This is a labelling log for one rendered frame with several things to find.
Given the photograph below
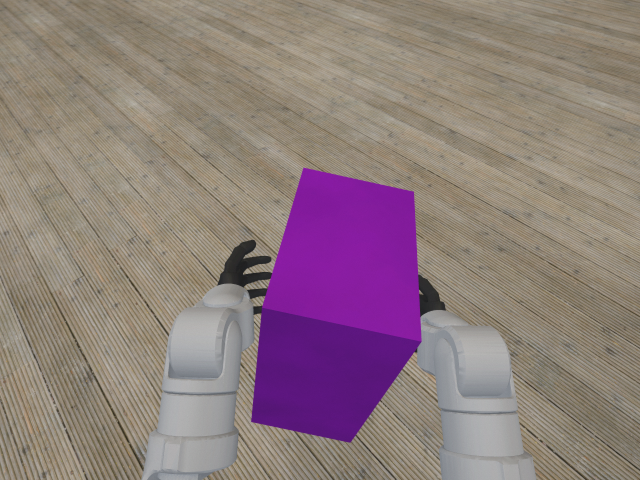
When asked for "robot left hand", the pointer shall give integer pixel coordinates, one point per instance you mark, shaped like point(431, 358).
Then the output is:
point(236, 265)

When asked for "robot right hand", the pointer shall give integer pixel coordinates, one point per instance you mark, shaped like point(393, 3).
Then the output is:
point(430, 300)

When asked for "carton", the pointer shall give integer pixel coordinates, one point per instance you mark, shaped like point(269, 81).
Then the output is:
point(341, 315)

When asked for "right robot forearm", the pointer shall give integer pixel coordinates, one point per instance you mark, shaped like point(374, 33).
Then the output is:
point(476, 392)

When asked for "left robot forearm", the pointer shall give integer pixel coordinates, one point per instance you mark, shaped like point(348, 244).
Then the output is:
point(196, 434)

